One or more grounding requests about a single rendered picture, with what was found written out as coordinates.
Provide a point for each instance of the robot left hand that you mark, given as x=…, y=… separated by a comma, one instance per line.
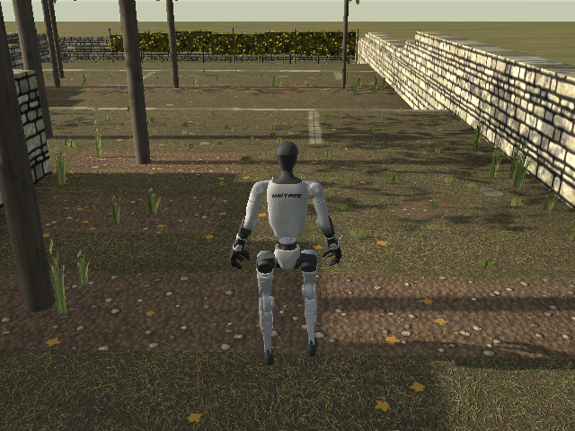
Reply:
x=235, y=255

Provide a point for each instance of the humanoid robot torso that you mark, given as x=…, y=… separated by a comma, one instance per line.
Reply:
x=287, y=206

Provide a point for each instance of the robot right upper arm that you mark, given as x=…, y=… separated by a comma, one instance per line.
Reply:
x=315, y=189

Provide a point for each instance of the robot left forearm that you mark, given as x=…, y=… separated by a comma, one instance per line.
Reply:
x=241, y=237

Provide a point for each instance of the robot left upper arm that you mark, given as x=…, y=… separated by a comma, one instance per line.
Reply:
x=254, y=202

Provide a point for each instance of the robot right hand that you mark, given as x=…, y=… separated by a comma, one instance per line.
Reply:
x=329, y=252

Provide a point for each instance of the robot left foot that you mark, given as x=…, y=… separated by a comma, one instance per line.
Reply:
x=268, y=358

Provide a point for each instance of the robot right forearm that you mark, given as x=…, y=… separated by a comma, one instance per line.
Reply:
x=330, y=236

